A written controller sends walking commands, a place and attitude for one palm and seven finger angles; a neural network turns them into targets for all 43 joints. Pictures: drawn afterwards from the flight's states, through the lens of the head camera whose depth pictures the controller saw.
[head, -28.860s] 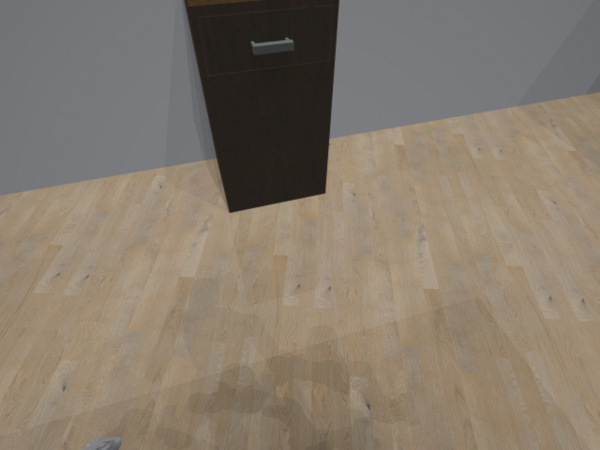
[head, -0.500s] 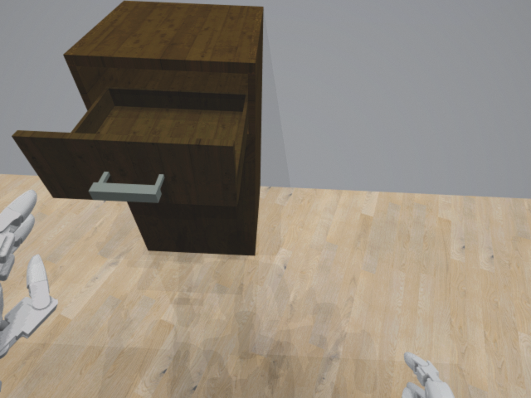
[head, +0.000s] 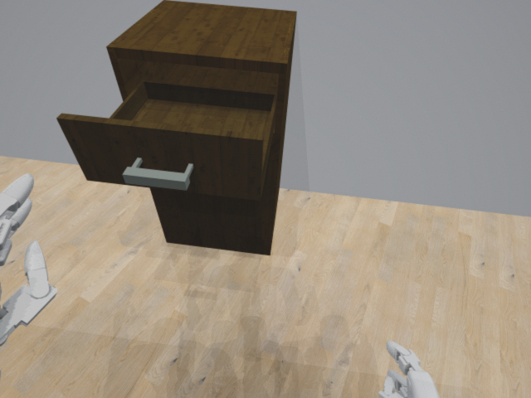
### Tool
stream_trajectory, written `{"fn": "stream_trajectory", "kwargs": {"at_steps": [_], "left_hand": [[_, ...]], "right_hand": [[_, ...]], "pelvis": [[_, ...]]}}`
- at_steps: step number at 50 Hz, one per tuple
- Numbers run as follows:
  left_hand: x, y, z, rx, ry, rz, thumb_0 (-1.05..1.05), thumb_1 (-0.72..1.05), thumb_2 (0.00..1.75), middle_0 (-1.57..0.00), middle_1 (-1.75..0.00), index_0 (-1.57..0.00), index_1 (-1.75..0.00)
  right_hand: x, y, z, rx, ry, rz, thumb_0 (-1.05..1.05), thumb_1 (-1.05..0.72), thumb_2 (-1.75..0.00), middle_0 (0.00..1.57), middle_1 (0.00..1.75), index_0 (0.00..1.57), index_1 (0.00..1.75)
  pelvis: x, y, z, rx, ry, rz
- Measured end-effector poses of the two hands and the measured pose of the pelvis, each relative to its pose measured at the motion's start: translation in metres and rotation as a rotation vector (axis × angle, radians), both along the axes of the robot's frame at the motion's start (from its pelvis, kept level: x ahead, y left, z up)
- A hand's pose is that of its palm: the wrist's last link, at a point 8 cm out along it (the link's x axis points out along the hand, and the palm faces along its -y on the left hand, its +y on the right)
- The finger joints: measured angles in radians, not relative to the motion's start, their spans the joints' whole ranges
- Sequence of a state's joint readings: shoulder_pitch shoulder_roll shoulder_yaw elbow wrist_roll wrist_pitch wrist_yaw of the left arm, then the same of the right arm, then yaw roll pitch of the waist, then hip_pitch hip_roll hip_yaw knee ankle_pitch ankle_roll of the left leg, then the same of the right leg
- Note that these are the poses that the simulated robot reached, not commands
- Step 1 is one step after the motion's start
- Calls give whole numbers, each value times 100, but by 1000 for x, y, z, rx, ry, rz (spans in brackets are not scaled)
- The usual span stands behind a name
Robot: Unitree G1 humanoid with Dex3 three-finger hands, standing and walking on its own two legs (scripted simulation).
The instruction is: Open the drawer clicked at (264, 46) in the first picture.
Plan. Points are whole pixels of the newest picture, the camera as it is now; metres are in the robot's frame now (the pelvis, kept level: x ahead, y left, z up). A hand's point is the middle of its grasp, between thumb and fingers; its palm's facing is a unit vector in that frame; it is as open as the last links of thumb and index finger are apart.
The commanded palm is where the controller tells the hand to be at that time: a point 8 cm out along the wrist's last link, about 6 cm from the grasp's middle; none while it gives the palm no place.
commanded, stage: stop stepping back and stand still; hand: left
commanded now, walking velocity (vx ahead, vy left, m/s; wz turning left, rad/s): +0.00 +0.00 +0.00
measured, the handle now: (160, 171) +0.56 +0.26 +0.00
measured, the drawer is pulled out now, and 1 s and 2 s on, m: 0.30 0.30 0.30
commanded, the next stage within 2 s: let the arm hang, fingers relaxed in 0.40 s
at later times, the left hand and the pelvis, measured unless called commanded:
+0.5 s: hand (49, 276) +0.21 +0.25 +0.17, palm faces +0.32 -0.83 -0.46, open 7.4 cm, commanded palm none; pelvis +0.01 +0.01 +0.01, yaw +0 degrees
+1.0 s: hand out of the picture -0.05 +0.21 -0.16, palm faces -0.02 -0.98 -0.22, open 7.2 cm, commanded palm none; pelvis +0.00 +0.02 +0.01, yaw -1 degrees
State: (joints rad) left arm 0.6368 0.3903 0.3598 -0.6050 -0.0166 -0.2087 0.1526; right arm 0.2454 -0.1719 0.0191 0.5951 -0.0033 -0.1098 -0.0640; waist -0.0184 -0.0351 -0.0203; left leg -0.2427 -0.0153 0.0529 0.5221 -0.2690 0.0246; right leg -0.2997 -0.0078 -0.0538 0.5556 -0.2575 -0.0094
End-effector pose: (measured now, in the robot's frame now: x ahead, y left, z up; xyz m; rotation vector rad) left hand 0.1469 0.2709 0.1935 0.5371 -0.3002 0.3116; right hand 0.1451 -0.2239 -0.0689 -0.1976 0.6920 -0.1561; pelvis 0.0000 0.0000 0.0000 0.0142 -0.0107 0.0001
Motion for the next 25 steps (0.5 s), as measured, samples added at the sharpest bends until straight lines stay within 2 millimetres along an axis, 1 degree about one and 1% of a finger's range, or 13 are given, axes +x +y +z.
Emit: {"fn": "stream_trajectory", "kwargs": {"at_steps": [4,9,13,18,25], "left_hand": [[8,6,1,-12,1,31,1,89,90,-21,-31,-21,-30],[17,6,-8,-54,49,25,1,89,90,-20,-31,-20,-30],[22,6,-12,-59,89,2,1,89,90,-21,-31,-21,-30],[24,10,-8,-29,96,-14,1,89,90,-21,-31,-21,-30],[23,16,-7,-29,93,-7,1,89,90,-21,-31,-21,-30]], "right_hand": [[13,9,-3,31,1,34,1,-90,-90,21,30,21,30],[22,9,0,30,11,37,1,-90,-90,21,30,21,30],[26,5,5,5,16,23,1,-90,-90,21,30,21,30],[28,1,9,-16,16,6,1,-90,-90,21,30,21,30],[27,3,9,-18,19,-4,1,-90,-90,21,30,21,30]], "pelvis": [[4,0,2,-15,0,3],[8,4,4,-26,10,-2],[11,7,6,-24,14,-6],[13,10,7,-21,14,-4],[12,14,8,-25,17,-6]]}}
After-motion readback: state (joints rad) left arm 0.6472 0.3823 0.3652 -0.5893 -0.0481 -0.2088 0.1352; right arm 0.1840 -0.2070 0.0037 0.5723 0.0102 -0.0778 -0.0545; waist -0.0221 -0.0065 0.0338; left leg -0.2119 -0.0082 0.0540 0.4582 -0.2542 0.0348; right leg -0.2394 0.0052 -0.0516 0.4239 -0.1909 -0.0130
